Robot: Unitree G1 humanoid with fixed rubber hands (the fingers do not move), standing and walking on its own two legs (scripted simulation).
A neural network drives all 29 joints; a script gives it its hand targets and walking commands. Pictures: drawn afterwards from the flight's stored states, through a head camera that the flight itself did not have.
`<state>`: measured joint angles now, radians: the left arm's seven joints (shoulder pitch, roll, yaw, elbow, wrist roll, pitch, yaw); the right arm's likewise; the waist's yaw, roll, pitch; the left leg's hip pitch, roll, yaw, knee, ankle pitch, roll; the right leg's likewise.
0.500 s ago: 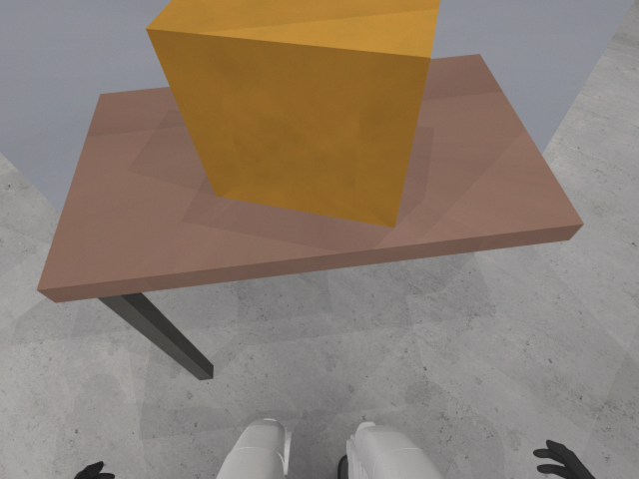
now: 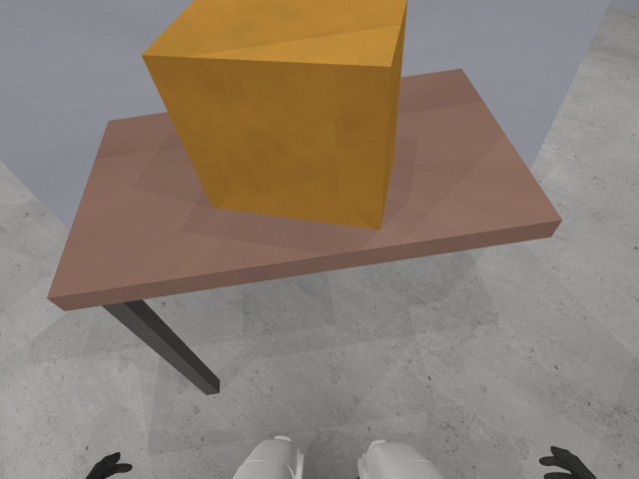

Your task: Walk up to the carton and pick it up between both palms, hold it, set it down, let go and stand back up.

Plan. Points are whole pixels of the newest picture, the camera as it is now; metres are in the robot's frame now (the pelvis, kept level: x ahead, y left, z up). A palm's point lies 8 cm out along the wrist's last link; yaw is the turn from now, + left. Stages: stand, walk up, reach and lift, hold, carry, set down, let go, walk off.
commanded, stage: walk up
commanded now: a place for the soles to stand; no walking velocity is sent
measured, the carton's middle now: (294, 118) +0.60 +0.06 +0.10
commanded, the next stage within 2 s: none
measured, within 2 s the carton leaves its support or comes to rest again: neither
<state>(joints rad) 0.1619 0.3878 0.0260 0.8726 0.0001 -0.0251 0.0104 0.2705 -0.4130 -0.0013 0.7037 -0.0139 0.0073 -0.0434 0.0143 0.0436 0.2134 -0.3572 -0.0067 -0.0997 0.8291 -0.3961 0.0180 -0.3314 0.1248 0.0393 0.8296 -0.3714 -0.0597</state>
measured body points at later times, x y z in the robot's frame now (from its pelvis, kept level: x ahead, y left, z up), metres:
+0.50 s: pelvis -0.01 +0.06 +0.01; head +0.03 +0.07 +0.45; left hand +0.08 +0.37 -0.12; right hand +0.09 -0.25 -0.09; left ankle +0.04 +0.18 -0.70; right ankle +0.05 -0.04 -0.70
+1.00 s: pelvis +0.00 +0.05 +0.01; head +0.04 +0.05 +0.46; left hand +0.09 +0.36 -0.11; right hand +0.10 -0.26 -0.09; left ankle +0.04 +0.18 -0.70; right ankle +0.05 -0.04 -0.69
